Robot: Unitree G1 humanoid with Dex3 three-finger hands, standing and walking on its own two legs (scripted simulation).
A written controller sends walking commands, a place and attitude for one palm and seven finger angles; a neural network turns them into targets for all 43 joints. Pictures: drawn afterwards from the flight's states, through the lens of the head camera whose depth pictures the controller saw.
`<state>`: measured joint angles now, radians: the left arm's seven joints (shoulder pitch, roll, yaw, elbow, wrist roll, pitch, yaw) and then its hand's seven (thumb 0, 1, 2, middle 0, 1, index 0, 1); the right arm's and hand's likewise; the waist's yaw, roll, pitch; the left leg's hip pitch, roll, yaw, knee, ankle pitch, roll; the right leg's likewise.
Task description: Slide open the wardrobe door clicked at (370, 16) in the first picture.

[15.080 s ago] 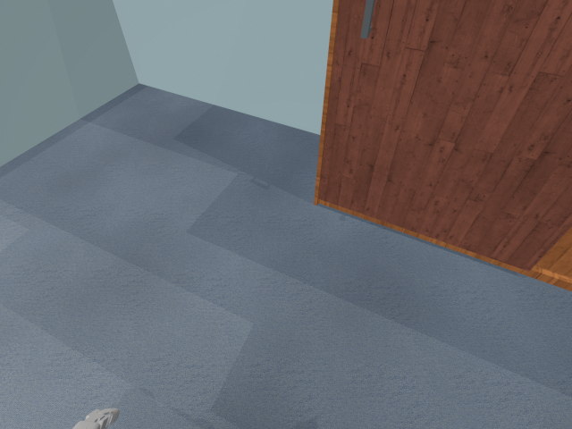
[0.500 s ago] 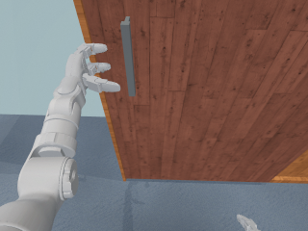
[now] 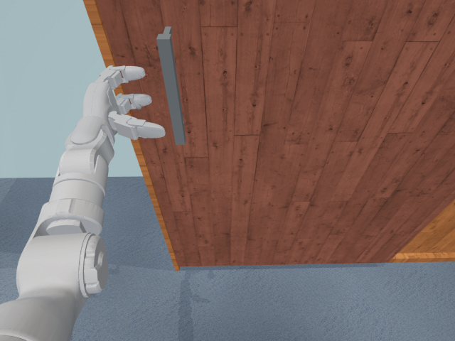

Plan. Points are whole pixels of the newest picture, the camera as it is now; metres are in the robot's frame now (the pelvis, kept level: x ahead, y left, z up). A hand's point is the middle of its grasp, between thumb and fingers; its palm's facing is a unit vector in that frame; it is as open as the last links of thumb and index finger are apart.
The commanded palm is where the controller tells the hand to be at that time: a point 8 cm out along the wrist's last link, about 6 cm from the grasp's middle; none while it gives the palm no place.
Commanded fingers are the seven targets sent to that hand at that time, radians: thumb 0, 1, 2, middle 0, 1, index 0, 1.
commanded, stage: feel for the door with the fingertips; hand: left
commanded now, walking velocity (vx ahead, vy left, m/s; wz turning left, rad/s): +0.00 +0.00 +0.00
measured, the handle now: (174, 91) +0.53 +0.10 +0.18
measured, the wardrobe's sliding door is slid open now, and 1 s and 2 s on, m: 0.00 0.00 0.00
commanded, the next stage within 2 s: slide the fingers in behind the handle in 0.88 s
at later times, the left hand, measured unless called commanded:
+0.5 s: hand (155, 102) +0.47 +0.12 +0.19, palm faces +0.04 -1.00 +0.00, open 14.0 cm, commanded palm +0.45 +0.18 +0.19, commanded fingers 0.00 -0.50 0.30 -0.30 -1.20 -0.30 -1.20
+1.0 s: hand (155, 97) +0.48 +0.12 +0.20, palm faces +0.03 -1.00 +0.01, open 13.7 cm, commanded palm +0.46 +0.17 +0.19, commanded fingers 0.00 -0.50 0.30 -0.30 -1.20 -0.30 -1.20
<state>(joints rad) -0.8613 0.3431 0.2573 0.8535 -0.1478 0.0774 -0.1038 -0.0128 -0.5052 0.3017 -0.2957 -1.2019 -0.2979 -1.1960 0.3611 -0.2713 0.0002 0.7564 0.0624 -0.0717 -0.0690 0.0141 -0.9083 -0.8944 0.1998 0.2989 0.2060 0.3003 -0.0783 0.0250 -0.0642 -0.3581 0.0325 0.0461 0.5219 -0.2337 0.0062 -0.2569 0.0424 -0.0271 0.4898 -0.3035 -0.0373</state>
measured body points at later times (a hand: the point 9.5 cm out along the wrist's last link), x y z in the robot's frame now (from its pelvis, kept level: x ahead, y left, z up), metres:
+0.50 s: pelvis +0.00 +0.00 +0.00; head +0.02 -0.01 +0.45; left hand +0.47 +0.18 +0.20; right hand +0.09 -0.25 -0.12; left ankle +0.02 +0.12 -0.74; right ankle -0.03 -0.09 -0.74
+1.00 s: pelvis -0.01 +0.00 +0.00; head +0.02 +0.00 +0.45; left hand +0.48 +0.18 +0.20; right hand +0.04 -0.26 -0.13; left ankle +0.02 +0.12 -0.74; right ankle -0.03 -0.09 -0.74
